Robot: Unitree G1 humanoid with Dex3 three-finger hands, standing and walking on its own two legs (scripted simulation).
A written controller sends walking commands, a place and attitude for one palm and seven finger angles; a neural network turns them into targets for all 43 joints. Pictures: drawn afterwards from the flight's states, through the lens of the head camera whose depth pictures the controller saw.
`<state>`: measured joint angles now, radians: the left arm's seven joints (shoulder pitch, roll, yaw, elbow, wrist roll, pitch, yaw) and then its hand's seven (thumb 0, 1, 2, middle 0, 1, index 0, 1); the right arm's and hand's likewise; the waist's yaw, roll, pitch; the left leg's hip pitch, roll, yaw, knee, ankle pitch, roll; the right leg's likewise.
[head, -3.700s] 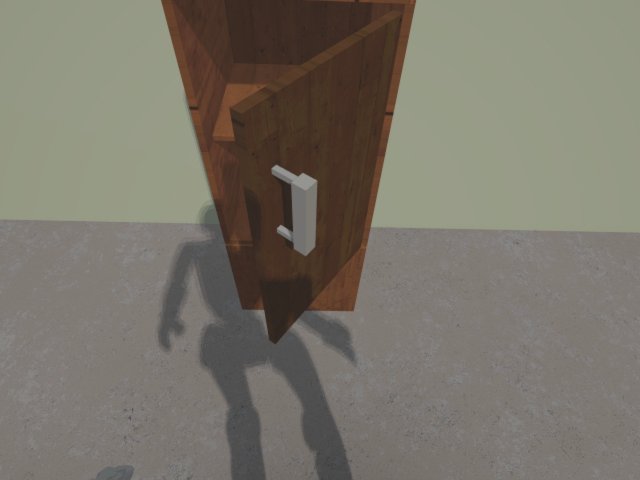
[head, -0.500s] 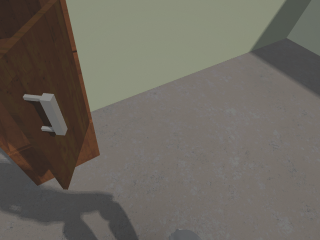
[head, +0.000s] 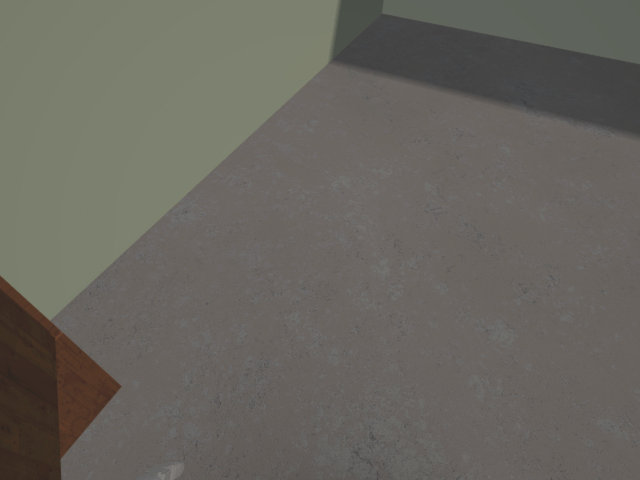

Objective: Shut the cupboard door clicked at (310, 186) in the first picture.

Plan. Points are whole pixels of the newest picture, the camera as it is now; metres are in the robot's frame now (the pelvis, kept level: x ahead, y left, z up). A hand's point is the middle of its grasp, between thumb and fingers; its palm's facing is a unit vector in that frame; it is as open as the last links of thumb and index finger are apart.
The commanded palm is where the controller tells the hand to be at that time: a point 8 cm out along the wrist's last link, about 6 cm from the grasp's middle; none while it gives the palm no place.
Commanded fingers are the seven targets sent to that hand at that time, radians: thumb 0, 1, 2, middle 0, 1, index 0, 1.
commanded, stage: walk to a spot facing it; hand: left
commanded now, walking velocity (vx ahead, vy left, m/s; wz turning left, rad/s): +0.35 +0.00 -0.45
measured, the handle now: out of the picture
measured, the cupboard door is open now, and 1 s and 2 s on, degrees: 53 53 53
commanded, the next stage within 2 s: turn to face it in 1.62 s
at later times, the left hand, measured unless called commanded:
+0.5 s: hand out of the picture +0.11 +0.15 -0.19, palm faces -0.06 -0.99 -0.13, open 7.4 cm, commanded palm none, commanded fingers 0.00 0.90 0.90 -0.20 -0.30 -0.20 -0.30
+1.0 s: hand (246, 276) +0.52 +0.14 -0.17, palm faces -0.33 -0.93 -0.14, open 7.4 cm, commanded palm none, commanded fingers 0.00 0.90 0.90 -0.20 -0.30 -0.20 -0.30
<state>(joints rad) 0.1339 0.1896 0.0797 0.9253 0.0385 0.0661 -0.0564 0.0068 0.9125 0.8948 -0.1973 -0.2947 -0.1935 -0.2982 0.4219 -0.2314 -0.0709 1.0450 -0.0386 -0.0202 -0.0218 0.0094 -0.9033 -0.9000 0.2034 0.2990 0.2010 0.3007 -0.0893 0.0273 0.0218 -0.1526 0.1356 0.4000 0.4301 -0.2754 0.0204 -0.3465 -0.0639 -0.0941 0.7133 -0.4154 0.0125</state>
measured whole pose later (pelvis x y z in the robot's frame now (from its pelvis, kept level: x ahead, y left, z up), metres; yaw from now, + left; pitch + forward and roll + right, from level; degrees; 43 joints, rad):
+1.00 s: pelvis +0.39 +0.00 +0.00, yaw -21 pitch -1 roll -1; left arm 0.19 0.17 0.08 1.03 0.04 0.02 -0.02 0.00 0.91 0.90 -0.19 -0.29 -0.19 -0.30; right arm 0.47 -0.11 -0.04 1.12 -0.02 -0.09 -0.03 0.00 -0.92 -0.90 0.20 0.30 0.20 0.30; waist -0.04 -0.03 0.02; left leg 0.00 0.00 0.31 0.29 -0.29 0.08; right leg -0.60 -0.11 -0.04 0.93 -0.10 0.02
